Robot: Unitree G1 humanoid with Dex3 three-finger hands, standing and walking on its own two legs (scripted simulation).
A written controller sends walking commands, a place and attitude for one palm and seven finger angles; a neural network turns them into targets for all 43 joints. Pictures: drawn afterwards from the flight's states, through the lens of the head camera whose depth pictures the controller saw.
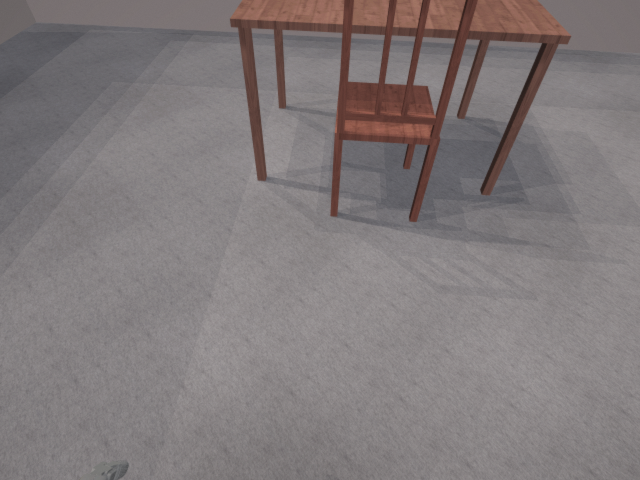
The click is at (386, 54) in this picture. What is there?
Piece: chair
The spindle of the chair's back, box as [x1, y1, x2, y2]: [375, 0, 396, 114]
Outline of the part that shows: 396,0 390,0 389,2 375,114 379,114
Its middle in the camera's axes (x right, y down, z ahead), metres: +0.21 -0.58 +1.26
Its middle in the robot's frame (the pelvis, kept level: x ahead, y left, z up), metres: +1.34 -0.14 -0.05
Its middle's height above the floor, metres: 0.72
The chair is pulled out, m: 0.00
